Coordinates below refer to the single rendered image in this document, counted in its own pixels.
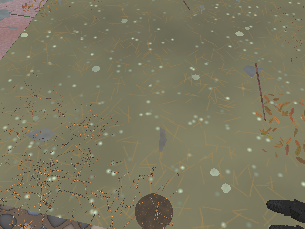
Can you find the robot right hand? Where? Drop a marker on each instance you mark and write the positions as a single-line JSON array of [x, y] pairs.
[[293, 208]]

